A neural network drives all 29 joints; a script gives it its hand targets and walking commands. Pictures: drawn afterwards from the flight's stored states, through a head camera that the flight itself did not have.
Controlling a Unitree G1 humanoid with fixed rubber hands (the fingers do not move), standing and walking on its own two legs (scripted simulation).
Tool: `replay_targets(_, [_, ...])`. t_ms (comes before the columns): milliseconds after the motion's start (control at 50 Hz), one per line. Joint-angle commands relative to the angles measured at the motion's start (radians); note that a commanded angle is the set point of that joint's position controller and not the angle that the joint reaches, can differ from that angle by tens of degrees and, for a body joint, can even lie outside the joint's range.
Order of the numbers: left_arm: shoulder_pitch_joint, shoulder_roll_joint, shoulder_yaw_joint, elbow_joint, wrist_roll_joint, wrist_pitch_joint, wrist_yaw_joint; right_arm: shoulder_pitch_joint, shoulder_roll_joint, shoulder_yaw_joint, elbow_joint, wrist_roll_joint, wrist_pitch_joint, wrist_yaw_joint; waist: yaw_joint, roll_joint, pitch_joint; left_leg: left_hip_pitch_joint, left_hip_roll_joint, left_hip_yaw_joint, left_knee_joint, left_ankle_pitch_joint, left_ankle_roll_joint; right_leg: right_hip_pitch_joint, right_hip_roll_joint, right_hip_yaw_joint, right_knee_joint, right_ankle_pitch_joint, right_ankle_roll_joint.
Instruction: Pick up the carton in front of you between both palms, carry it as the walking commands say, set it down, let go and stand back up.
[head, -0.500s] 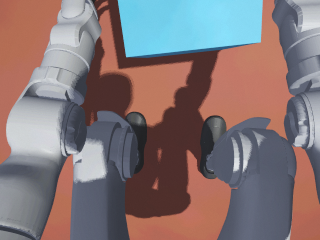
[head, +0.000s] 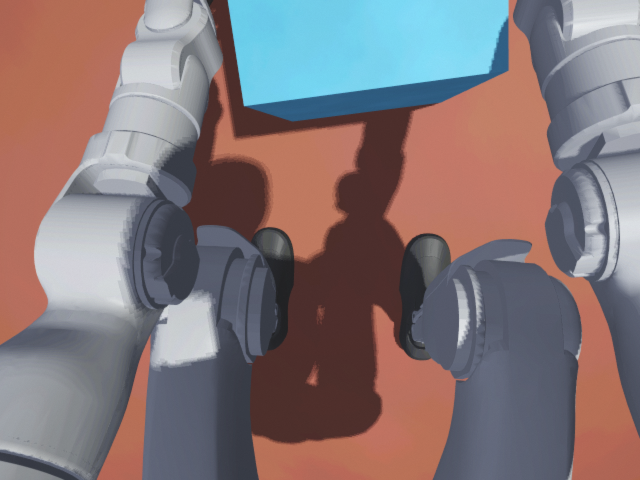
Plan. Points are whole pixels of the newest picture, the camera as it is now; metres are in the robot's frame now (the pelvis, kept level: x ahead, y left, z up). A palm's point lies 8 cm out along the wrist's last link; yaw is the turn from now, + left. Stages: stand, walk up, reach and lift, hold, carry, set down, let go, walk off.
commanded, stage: reach and lift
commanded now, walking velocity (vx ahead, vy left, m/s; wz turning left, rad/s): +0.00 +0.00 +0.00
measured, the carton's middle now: (358, 4) +0.54 -0.02 -0.24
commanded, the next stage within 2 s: none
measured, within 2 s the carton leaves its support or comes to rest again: leaves its support in 0.08 s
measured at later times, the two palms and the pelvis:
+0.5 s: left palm out of the picture +0.50 +0.13 +0.01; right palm out of the picture +0.51 -0.17 +0.03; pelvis +0.00 +0.01 +0.08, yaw -4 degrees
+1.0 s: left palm out of the picture +0.47 +0.13 +0.15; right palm out of the picture +0.47 -0.17 +0.16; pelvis +0.03 +0.01 +0.19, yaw -5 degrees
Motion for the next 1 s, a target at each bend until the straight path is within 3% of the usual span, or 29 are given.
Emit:
replay_targets(0, [-0.503, -0.892, -0.218, -0.250, -0.029, 0.019, -0.261, -0.394, 0.944, 0.117, -0.315, 0.016, -0.006, 0.244, 0.007, -0.101, -1.178, 0.524, -0.113, 0.093, -0.097, 0.282, 0.021, 0.592, 0.097, -0.045, -0.165, 0.276, -0.005])
replay_targets(20, [-0.518, -0.926, -0.241, -0.289, -0.053, 0.022, -0.269, -0.356, 0.983, 0.128, -0.287, 0.001, 0.011, 0.243, -0.040, -0.164, -1.243, 0.492, -0.121, 0.106, -0.096, 0.281, 0.017, 0.692, 0.098, -0.050, -0.182, 0.316, -0.003])
replay_targets(40, [-0.515, -0.936, -0.248, -0.274, -0.057, 0.033, -0.270, -0.369, 1.018, 0.135, -0.355, 0.025, 0.008, 0.241, -0.002, -0.132, -1.312, 0.528, -0.113, 0.110, -0.093, 0.310, 0.008, 0.733, 0.102, -0.050, -0.162, 0.354, -0.006])
replay_targets(60, [-0.442, -0.998, -0.265, -0.267, -0.066, 0.042, -0.273, -0.430, 1.025, 0.173, -0.452, 0.035, 0.007, 0.242, -0.038, -0.145, -1.403, 0.572, -0.122, 0.098, -0.098, 0.385, 0.017, 0.740, 0.112, -0.076, -0.153, 0.408, 0.001])
replay_targets(100, [-0.529, -1.030, -0.328, -0.408, -0.095, 0.065, -0.273, -0.426, 1.073, 0.217, -0.568, 0.080, 0.033, 0.245, 0.002, -0.100, -1.613, 0.644, -0.118, 0.121, -0.103, 0.455, 0.005, 0.880, 0.114, -0.081, -0.147, 0.493, 0.002])
replay_targets(120, [-0.496, -1.086, -0.341, -0.429, -0.118, 0.080, -0.272, -0.452, 1.101, 0.239, -0.648, 0.055, 0.050, 0.238, -0.040, -0.167, -1.729, 0.668, -0.127, 0.116, -0.111, 0.469, 0.003, 0.962, 0.112, -0.099, -0.167, 0.520, 0.014])
replay_targets(160, [-0.530, -1.111, -0.396, -0.528, -0.116, 0.108, -0.275, -0.464, 1.140, 0.253, -0.759, 0.063, 0.084, 0.221, 0.002, -0.142, -1.844, 0.648, -0.137, 0.139, -0.124, 0.449, 0.001, 1.034, 0.124, -0.086, -0.181, 0.539, 0.007])
replay_targets(200, [-0.565, -1.090, -0.413, -0.586, -0.098, 0.147, -0.292, -0.359, 1.223, 0.232, -0.761, 0.017, 0.134, 0.223, -0.046, -0.211, -1.797, 0.566, -0.139, 0.120, -0.174, 0.368, 0.012, 1.061, 0.139, -0.096, -0.227, 0.499, 0.010])
replay_targets(240, [-0.494, -1.087, -0.389, -0.572, -0.038, 0.171, -0.299, -0.317, 1.293, 0.227, -0.727, 0.009, 0.176, 0.243, 0.035, -0.156, -1.766, 0.622, -0.141, 0.114, -0.245, 0.312, 0.030, 0.940, 0.147, -0.103, -0.243, 0.414, 0.019])
replay_targets(300, [-0.477, -1.142, -0.358, -0.522, 0.017, 0.200, -0.304, -0.124, 1.353, 0.103, -0.508, -0.088, 0.229, 0.267, -0.005, -0.117, -1.524, 0.568, -0.139, 0.105, -0.300, 0.169, 0.032, 0.756, 0.161, -0.103, -0.337, 0.216, 0.013])
replay_targets(320, [-0.475, -1.130, -0.349, -0.568, 0.052, 0.200, -0.304, -0.176, 1.372, 0.092, -0.530, -0.085, 0.224, 0.274, 0.035, -0.106, -1.537, 0.600, -0.139, 0.107, -0.310, 0.178, 0.037, 0.704, 0.156, -0.084, -0.368, 0.172, 0.016])
replay_targets(420, [-0.343, -1.155, -0.157, -0.364, 0.179, 0.241, -0.325, -0.095, 1.353, -0.088, -0.327, -0.263, 0.252, 0.289, -0.001, -0.141, -1.290, 0.526, -0.143, 0.090, -0.424, 0.047, 0.042, 0.655, 0.157, -0.087, -0.493, 0.017, 0.007])
replay_targets(440, [-0.398, -1.096, -0.158, -0.447, 0.196, 0.231, -0.329, -0.054, 1.332, -0.131, -0.280, -0.277, 0.251, 0.294, 0.026, -0.110, -1.277, 0.487, -0.138, 0.100, -0.447, 0.019, 0.042, 0.650, 0.160, -0.088, -0.489, 0.011, -0.003])
replay_targets(480, [-0.332, -1.164, -0.132, -0.357, 0.222, 0.262, -0.336, -0.086, 1.271, -0.180, -0.331, -0.318, 0.241, 0.294, -0.048, -0.046, -1.275, 0.541, -0.139, 0.087, -0.494, 0.025, 0.033, 0.645, 0.159, -0.093, -0.534, 0.021, -0.012])
replay_targets(500, [-0.317, -1.148, -0.137, -0.380, 0.238, 0.258, -0.344, -0.076, 1.303, -0.148, -0.315, -0.317, 0.251, 0.299, -0.009, -0.067, -1.313, 0.553, -0.137, 0.088, -0.501, 0.051, 0.034, 0.674, 0.162, -0.087, -0.536, 0.049, -0.005])
replay_targets(540, [-0.316, -1.182, -0.158, -0.397, 0.230, 0.257, -0.345, -0.080, 1.328, -0.126, -0.365, -0.297, 0.247, 0.309, -0.011, -0.059, -1.368, 0.620, -0.140, 0.083, -0.539, 0.105, 0.033, 0.704, 0.164, -0.096, -0.560, 0.107, -0.005])
replay_targets(560, [-0.321, -1.223, -0.195, -0.413, 0.215, 0.258, -0.344, -0.096, 1.334, -0.113, -0.422, -0.294, 0.244, 0.307, -0.058, -0.029, -1.447, 0.652, -0.144, 0.082, -0.530, 0.110, 0.021, 0.749, 0.168, -0.092, -0.566, 0.122, -0.005])
replay_targets(580, [-0.287, -1.200, -0.172, -0.382, 0.225, 0.269, -0.342, -0.020, 1.341, -0.154, -0.328, -0.301, 0.262, 0.313, -0.028, -0.028, -1.429, 0.699, -0.146, 0.084, -0.572, 0.118, 0.026, 0.764, 0.166, -0.097, -0.588, 0.132, -0.007])
replay_targets(660, [-0.292, -1.280, -0.302, -0.496, 0.159, 0.274, -0.334, -0.041, 1.408, 0.008, -0.518, -0.231, 0.263, 0.323, -0.029, -0.037, -1.585, 0.803, -0.143, 0.071, -0.602, 0.221, 0.016, 0.880, 0.170, -0.103, -0.600, 0.252, 0.008])
replay_targets(680, [-0.191, -1.288, -0.280, -0.451, 0.187, 0.287, -0.338, 0.024, 1.442, 0.011, -0.463, -0.236, 0.279, 0.319, 0.018, -0.052, -1.551, 0.828, -0.152, 0.086, -0.619, 0.201, 0.020, 0.901, 0.167, -0.090, -0.636, 0.207, 0.016])
replay_targets(720, [-0.230, -1.305, -0.340, -0.513, 0.155, 0.286, -0.353, 0.001, 1.433, 0.066, -0.564, -0.204, 0.271, 0.318, -0.035, -0.037, -1.586, 0.828, -0.141, 0.075, -0.617, 0.254, 0.019, 0.956, 0.170, -0.085, -0.653, 0.264, 0.015])
replay_targets(780, [-0.223, -1.318, -0.422, -0.605, 0.078, 0.278, -0.347, 0.041, 1.485, 0.164, -0.631, -0.146, 0.283, 0.305, -0.022, -0.109, -1.652, 0.912, -0.147, 0.069, -0.634, 0.280, 0.017, 1.064, 0.172, -0.079, -0.684, 0.303, 0.030])
replay_targets(800, [-0.151, -1.291, -0.427, -0.562, 0.123, 0.297, -0.349, 0.056, 1.472, 0.115, -0.593, -0.149, 0.290, 0.307, 0.018, -0.071, -1.620, 0.932, -0.145, 0.067, -0.681, 0.270, 0.017, 1.044, 0.176, -0.090, -0.693, 0.283, 0.032])
replay_targets(860, [-0.136, -1.338, -0.416, -0.542, 0.108, 0.295, -0.355, 0.123, 1.491, 0.153, -0.597, -0.165, 0.296, 0.298, -0.039, -0.088, -1.526, 0.931, -0.149, 0.062, -0.717, 0.210, 0.021, 1.121, 0.176, -0.074, -0.756, 0.245, 0.032])
replay_targets(880, [-0.116, -1.311, -0.426, -0.553, 0.125, 0.295, -0.356, 0.105, 1.496, 0.135, -0.603, -0.158, 0.295, 0.299, 0.023, -0.077, -1.511, 0.964, -0.149, 0.055, -0.734, 0.207, 0.033, 1.065, 0.175, -0.067, -0.758, 0.226, 0.032])
replay_targets(920, [-0.041, -1.329, -0.424, -0.542, 0.117, 0.293, -0.358, 0.127, 1.501, 0.152, -0.633, -0.164, 0.295, 0.290, 0.010, -0.119, -1.540, 1.005, -0.160, 0.061, -0.774, 0.215, 0.023, 1.182, 0.175, -0.075, -0.805, 0.242, 0.042])
replay_targets(940, [-0.053, -1.333, -0.434, -0.527, 0.112, 0.293, -0.355, 0.145, 1.499, 0.129, -0.604, -0.172, 0.284, 0.290, -0.029, -0.072, -1.477, 1.024, -0.144, 0.044, -0.798, 0.206, 0.027, 1.114, 0.180, -0.083, -0.810, 0.229, 0.037])
replay_targets(960, [-0.043, -1.343, -0.432, -0.548, 0.123, 0.284, -0.355, 0.164, 1.493, 0.139, -0.614, -0.168, 0.287, 0.288, 0.014, -0.068, -1.475, 1.025, -0.152, 0.051, -0.806, 0.226, 0.024, 1.169, 0.179, -0.050, -0.837, 0.241, 0.024])
replay_targets(980, [-0.020, -1.344, -0.453, -0.546, 0.116, 0.285, -0.355, 0.219, 1.497, 0.145, -0.620, -0.187, 0.282, 0.292, -0.029, -0.060, -1.457, 1.053, -0.148, 0.035, -0.813, 0.244, 0.024, 1.165, 0.181, -0.058, -0.841, 0.281, 0.028])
